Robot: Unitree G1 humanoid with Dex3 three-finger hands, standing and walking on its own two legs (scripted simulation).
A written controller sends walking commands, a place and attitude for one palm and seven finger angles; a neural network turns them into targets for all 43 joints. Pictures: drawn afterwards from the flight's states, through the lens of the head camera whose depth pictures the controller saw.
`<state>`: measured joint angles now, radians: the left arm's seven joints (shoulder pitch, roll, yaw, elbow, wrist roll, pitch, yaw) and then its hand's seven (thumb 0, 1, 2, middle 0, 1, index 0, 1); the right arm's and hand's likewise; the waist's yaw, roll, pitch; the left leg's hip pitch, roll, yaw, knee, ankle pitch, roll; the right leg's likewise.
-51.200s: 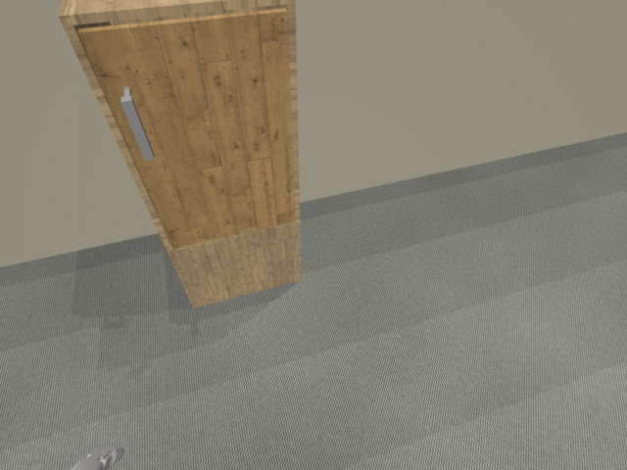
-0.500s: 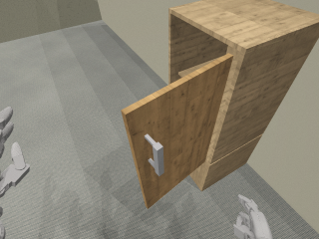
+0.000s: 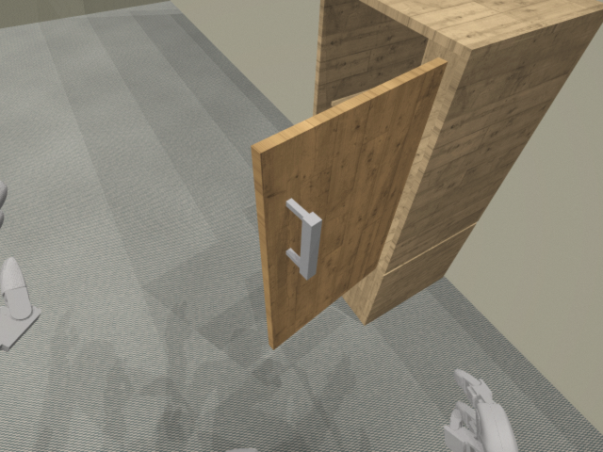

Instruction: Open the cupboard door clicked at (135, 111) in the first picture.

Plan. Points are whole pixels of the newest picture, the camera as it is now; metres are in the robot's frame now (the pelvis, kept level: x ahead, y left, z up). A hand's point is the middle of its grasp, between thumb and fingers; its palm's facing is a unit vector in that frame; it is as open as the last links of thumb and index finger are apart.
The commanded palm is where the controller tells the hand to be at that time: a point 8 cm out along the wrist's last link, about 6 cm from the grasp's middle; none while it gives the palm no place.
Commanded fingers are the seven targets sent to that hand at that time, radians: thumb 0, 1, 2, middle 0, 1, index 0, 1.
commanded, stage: step back with the hand held close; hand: left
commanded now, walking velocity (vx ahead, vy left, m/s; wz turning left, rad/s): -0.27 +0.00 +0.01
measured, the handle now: (301, 240) +0.40 +0.03 +0.04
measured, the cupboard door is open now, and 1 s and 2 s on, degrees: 99 99 99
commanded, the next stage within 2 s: stop stepping back and stand still in 0.68 s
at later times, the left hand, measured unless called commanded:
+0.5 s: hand (14, 386) +0.14 +0.24 +0.17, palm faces +0.36 -0.80 -0.48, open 7.4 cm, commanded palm +0.07 +0.30 +0.19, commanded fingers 0.00 0.90 0.90 -0.20 -0.30 -0.20 -0.30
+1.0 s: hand out of the picture -0.02 +0.23 +0.18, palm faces +0.37 -0.79 -0.49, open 7.4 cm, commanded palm -0.07 +0.27 +0.19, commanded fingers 0.00 0.90 0.90 -0.20 -0.30 -0.20 -0.30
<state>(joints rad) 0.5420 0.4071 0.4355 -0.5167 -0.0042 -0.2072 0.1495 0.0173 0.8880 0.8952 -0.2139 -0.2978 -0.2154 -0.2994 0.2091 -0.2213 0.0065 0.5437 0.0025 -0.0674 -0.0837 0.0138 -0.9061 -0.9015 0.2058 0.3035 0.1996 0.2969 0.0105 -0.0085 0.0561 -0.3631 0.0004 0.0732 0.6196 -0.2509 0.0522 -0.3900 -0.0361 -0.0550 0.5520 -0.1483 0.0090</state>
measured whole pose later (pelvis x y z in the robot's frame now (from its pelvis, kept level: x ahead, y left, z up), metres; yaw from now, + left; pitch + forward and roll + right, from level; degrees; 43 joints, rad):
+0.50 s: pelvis -0.06 -0.01 +0.01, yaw +1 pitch +1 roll -2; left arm 0.54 0.42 0.39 -0.53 -0.03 -0.22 0.12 0.02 0.89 0.90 -0.21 -0.30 -0.21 -0.30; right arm 0.13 -0.20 0.00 0.61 0.00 -0.09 -0.06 0.01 -0.91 -0.90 0.21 0.30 0.20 0.30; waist 0.00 0.00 0.04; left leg -0.47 0.00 0.01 0.70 -0.28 0.00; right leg -0.29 0.07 0.03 0.53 -0.26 -0.02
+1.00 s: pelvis -0.22 -0.03 +0.01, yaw -1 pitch +2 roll +0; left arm 0.59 0.47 0.43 -0.59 -0.06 -0.16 0.15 0.02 0.89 0.90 -0.21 -0.30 -0.21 -0.30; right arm 0.18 -0.17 0.04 0.63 -0.02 -0.11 -0.05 0.01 -0.90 -0.90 0.21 0.30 0.20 0.30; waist 0.01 -0.03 0.01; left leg -0.58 0.01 -0.01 0.74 -0.23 -0.03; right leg -0.16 0.03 -0.01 0.47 -0.34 -0.05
